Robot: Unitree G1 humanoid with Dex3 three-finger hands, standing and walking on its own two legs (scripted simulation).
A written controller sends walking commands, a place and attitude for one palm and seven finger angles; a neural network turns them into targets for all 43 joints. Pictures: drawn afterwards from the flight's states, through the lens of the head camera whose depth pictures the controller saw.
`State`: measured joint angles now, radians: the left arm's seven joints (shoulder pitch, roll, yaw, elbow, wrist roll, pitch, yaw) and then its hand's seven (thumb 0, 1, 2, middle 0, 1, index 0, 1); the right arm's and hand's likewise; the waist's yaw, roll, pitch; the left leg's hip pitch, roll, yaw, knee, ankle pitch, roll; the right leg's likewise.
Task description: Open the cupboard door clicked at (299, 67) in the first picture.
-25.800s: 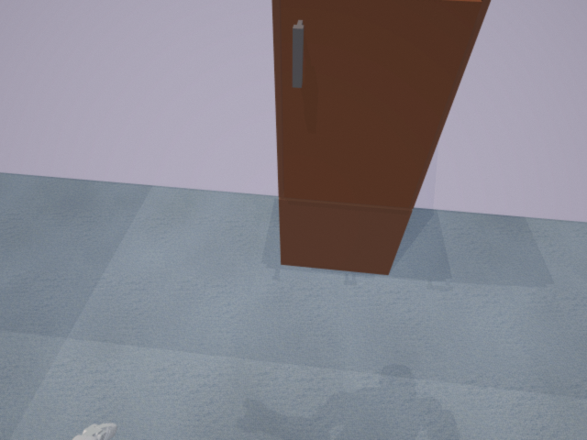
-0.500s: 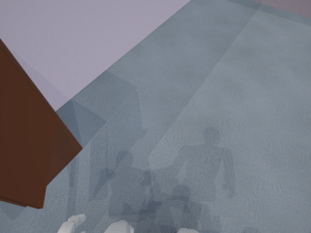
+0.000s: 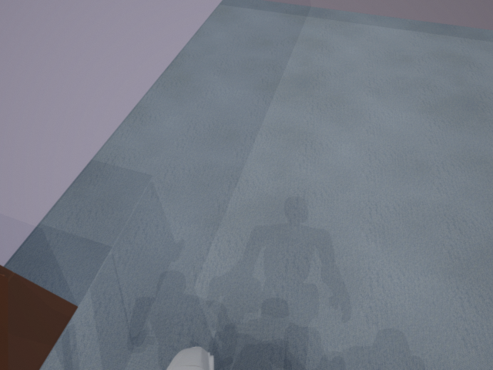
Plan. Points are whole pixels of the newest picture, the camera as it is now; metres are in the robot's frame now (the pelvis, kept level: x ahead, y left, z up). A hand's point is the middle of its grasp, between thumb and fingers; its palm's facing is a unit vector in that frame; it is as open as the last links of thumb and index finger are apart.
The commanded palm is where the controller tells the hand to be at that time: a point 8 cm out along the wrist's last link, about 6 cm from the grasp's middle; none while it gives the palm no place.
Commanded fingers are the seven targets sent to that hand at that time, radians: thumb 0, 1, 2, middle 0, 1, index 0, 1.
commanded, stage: walk to a spot facing it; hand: left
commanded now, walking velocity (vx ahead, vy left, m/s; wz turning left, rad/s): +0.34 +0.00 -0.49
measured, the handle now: out of the picture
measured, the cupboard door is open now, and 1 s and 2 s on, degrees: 43 43 43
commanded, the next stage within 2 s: turn to face it in 1.16 s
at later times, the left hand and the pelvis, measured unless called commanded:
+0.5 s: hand (194, 239) +0.39 +0.14 -0.15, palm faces -0.30 -0.93 -0.19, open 7.3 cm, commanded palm none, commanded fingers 0.00 0.90 0.90 -0.20 -0.30 -0.20 -0.30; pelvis +0.21 +0.00 +0.00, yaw -16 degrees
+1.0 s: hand (227, 197) +0.53 +0.08 -0.19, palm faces -0.33 -0.92 -0.19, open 7.2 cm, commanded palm none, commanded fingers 0.00 0.90 0.90 -0.20 -0.30 -0.20 -0.30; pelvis +0.46 -0.10 -0.01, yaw -23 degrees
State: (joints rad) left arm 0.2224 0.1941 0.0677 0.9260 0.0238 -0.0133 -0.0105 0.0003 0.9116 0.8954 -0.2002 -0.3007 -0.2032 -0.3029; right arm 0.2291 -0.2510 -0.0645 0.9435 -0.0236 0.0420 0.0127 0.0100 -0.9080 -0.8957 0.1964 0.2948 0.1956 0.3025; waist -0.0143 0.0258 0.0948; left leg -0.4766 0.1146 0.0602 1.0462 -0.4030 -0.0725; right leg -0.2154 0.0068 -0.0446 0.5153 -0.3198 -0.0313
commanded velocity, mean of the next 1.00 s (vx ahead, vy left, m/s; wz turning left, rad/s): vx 0.36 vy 0.00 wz -0.29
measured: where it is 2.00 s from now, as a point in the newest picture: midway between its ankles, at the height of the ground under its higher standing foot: (324, 229)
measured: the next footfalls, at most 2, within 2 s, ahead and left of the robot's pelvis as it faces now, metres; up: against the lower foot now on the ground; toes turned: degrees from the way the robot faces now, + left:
left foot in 0.18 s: +0.20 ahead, +0.14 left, +0.00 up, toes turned +0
right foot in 0.60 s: +0.34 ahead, -0.18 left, +0.00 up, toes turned -25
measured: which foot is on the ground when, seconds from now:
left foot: up 0.00-0.16, down 0.18-0.58, up 0.60-0.94, down 0.96-1.00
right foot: down 0.00-0.18, up 0.20-0.58, down 0.60-0.96, up 0.98-1.00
